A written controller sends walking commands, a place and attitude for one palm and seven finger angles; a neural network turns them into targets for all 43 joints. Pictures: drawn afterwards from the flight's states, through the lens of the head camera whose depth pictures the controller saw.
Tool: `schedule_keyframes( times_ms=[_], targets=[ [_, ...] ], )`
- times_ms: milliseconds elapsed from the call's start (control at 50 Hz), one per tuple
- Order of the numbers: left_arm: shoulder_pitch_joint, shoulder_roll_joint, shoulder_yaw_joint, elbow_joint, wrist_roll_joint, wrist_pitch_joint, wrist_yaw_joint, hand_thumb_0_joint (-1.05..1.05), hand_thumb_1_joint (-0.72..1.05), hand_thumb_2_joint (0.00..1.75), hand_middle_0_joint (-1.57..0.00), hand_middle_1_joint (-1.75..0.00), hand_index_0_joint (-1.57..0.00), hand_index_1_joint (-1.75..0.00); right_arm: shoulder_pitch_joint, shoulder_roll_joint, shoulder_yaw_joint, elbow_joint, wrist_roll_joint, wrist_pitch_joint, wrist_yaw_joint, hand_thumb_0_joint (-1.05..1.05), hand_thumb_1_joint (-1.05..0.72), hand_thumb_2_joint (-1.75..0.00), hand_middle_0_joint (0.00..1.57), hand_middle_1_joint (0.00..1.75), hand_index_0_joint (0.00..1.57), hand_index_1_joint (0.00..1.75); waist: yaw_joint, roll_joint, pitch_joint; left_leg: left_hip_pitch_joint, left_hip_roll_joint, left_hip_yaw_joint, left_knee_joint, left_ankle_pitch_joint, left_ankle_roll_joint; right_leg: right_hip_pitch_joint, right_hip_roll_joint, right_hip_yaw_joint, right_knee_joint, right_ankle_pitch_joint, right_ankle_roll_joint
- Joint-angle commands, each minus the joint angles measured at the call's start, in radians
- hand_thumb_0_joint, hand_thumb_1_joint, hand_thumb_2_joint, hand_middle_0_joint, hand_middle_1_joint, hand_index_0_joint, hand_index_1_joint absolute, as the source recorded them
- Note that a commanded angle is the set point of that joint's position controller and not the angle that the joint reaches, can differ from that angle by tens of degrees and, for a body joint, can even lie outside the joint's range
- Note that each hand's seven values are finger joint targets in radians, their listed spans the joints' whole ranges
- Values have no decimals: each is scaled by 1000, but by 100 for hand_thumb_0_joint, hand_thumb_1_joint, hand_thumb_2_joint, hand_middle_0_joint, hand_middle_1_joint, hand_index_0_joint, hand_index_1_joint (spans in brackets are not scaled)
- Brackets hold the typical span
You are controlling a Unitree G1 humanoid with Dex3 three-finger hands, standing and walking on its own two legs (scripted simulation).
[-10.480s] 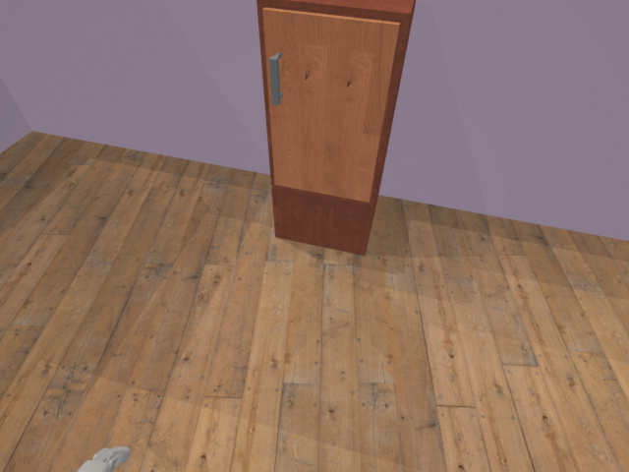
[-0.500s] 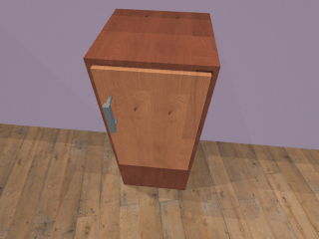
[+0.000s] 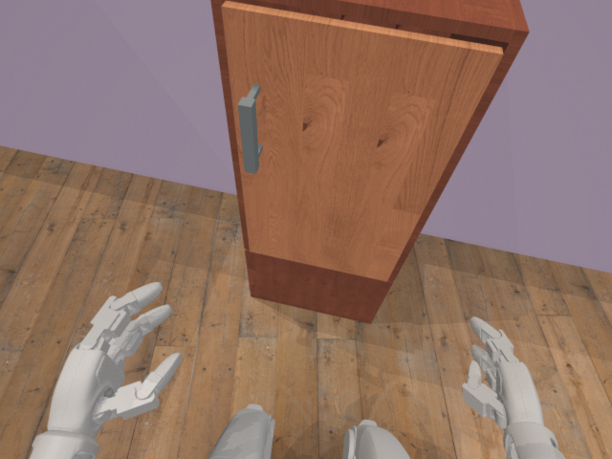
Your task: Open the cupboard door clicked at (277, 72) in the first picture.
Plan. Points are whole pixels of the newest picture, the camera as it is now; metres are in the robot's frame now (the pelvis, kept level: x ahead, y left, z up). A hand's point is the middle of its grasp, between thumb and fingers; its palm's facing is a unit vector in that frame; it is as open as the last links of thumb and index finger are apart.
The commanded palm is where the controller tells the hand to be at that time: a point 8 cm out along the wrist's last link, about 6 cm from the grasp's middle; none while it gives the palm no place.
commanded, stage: raise the hand with hooked fingers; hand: left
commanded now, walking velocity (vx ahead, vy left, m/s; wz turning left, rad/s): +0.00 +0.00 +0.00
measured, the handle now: (253, 130) +0.57 +0.16 +0.07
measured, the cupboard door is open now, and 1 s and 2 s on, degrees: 0 0 0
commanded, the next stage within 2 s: move the hooked fingers beside the handle in 1.56 s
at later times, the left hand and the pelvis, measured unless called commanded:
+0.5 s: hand (126, 311) +0.25 +0.24 +0.06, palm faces -0.09 -0.99 -0.07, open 12.4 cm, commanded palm +0.23 +0.30 +0.07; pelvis +0.00 +0.03 +0.01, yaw -1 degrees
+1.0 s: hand (96, 255) +0.30 +0.28 +0.10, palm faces -0.06 -0.99 -0.08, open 14.0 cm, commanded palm +0.28 +0.33 +0.10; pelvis +0.02 +0.02 +0.03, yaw -1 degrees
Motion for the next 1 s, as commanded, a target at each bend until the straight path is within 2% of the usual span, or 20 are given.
schedule_keyframes(
  times_ms=[0, 60, 100, 140, 180, 200, 220, 280, 360, 400, 420, 500, 520, 600, 660, 700, 740, 820, 900, 980],
  targets=[
    [-333, 106, -54, -354, -13, -99, -39, 0, 25, 62, -25, -72, -25, -72, 32, -119, -1, -74, 8, -53, -31, 0, -90, -90, 20, 30, 20, 30, -132, 173, -196, 149, -5, -46, -168, 161, 32, 8, 38, 76, -200, 94, 3],
    [-275, 157, -14, -164, -4, 33, -101, 0, 18, 59, -25, -76, -25, -76, 51, -137, 1, -60, 28, -55, -44, 0, -90, -90, 20, 30, 20, 30, -123, 71, -184, 73, -9, -53, -200, 56, 30, 30, 33, 78, -251, -12, 17],
    [-214, 203, 63, -55, -23, 147, -130, 0, 13, 57, -25, -80, -25, -80, 35, -143, 3, -84, 41, -44, -50, 0, -90, -90, 20, 30, 20, 30, -71, 35, -192, 54, -18, -48, -239, 46, 27, 84, 31, 75, -276, -45, 16],
    [-193, 243, 145, -120, -58, 221, -129, 0, 8, 55, -26, -82, -26, -82, 13, -138, 3, -119, 46, -30, -52, 0, -90, -90, 20, 30, 20, 30, -23, 36, -292, 101, -30, -37, -278, 105, 23, 179, 18, 63, -287, 0, 20],
    [-168, 246, 212, -178, -103, 241, -96, 0, 4, 53, -26, -86, -26, -86, 7, -114, 4, -138, 42, -24, -53, 0, -90, -90, 20, 30, 20, 30, 6, 1, -354, 133, -30, -32, -291, 189, 22, 253, 20, 52, -284, 78, 23],
    [-153, 263, 247, -205, -118, 228, -76, 0, 1, 52, -26, -87, -26, -87, 0, -102, 7, -137, 35, -28, -52, 0, -90, -90, 20, 30, 20, 30, 30, 36, -363, 149, -27, -36, -294, 243, 16, 272, 27, 42, -260, 132, 12],
    [-165, 259, 251, -271, -121, 201, -50, 0, -1, 51, -27, -88, -27, -88, 14, -92, 10, -137, 30, -34, -47, 0, -90, -90, 20, 30, 20, 30, 29, 64, -376, 174, -25, -34, -300, 285, 12, 272, 27, 34, -251, 179, 10],
    [-190, 210, 200, -268, -89, 109, 8, 0, -8, 48, -27, -93, -27, -93, 39, -87, 6, -94, 20, -44, -33, 0, -90, -90, 20, 30, 20, 30, -18, 74, -272, 174, -12, -38, -299, 271, 6, 177, 33, 21, -241, 162, 11],
    [-271, 183, 102, -129, -33, 50, -29, 0, -17, 44, -28, -99, -28, -99, 70, -130, 4, -63, 20, -53, -28, 0, -90, -90, 20, 30, 20, 30, -92, 94, -127, 122, -9, -55, -299, 87, 10, 31, 31, 19, -247, 25, 11],
    [-309, 214, 103, -106, -41, 65, -78, 0, -22, 42, -28, -102, -28, -102, 77, -151, 1, -72, 27, -59, -35, 0, -90, -90, 20, 30, 20, 30, -94, 106, -146, 127, -12, -60, -308, 61, 14, 46, 30, 29, -255, 17, 7],
    [-317, 237, 124, -114, -50, 76, -101, 0, -24, 41, -28, -103, -28, -103, 88, -153, -2, -76, 34, -61, -38, 0, -90, -90, 20, 30, 20, 30, -85, 109, -196, 154, -14, -57, -317, 75, 13, 80, 27, 33, -268, 27, 9],
    [-327, 354, 239, -191, -87, 107, -127, 0, -34, 37, -29, -110, -29, -110, 96, -162, -4, -87, 38, -68, -49, 0, -90, -90, 20, 30, 20, 30, -41, 156, -312, 272, -10, -70, -340, 249, 2, 175, 37, 22, -261, 150, 0],
    [-320, 346, 251, -224, -100, 105, -120, 0, -36, 36, -29, -111, -29, -111, 95, -154, -2, -90, 36, -68, -48, 0, -90, -90, 20, 30, 20, 30, -33, 177, -331, 303, -8, -69, -345, 305, -4, 186, 38, 17, -262, 182, 1],
    [-312, 326, 275, -170, -114, 90, -81, 0, -45, 32, -30, -117, -30, -117, 99, -141, 3, -69, 27, -59, -39, 0, -90, -90, 20, 30, 20, 30, -35, 180, -259, 299, -5, -66, -338, 388, -17, 179, 47, 5, -258, 234, -1],
    [-343, 292, 233, -47, -91, 111, -95, 0, -50, 30, -30, -120, -30, -120, 103, -150, 6, -61, 32, -41, -33, 0, -90, -90, 20, 30, 20, 30, -69, 144, -168, 252, -3, -59, -346, 304, -12, 140, 43, 2, -279, 196, 7],
    [-378, 301, 221, 22, -82, 142, -129, 0, -50, 30, -30, -120, -30, -120, 109, -160, 9, -71, 34, -32, -33, 0, -90, -90, 20, 30, 20, 30, -73, 139, -146, 233, -6, -59, -353, 273, -8, 141, 46, 7, -287, 184, 3],
    [-421, 322, 221, 19, -82, 162, -170, 0, -50, 30, -30, -120, -30, -120, 111, -167, 6, -78, 40, -29, -36, 0, -90, -90, 20, 30, 20, 30, -77, 127, -206, 258, -8, -52, -353, 283, -2, 169, 42, 16, -304, 200, 8],
    [-521, 420, 303, -30, -115, 153, -216, 0, -50, 30, -30, -120, -30, -120, 109, -165, 11, -78, 35, -34, -46, 0, -90, -90, 20, 30, 20, 30, -62, 142, -306, 312, -11, -46, -339, 363, 5, 234, 45, 32, -309, 268, 4],
    [-558, 479, 374, 9, -136, 104, -212, 0, -50, 30, -30, -120, -30, -120, 111, -161, 18, -53, 27, -39, -51, 0, -90, -90, 20, 30, 20, 30, -49, 146, -287, 306, -9, -46, -331, 401, 1, 240, 52, 33, -299, 289, -2],
    [-569, 445, 344, 128, -130, 124, -231, 0, -50, 30, -30, -120, -30, -120, 112, -163, 20, -42, 36, -30, -49, 0, -90, -90, 20, 30, 20, 30, -62, 164, -230, 281, -9, -39, -354, 335, 4, 218, 43, 33, -322, 239, 3]
  ],
)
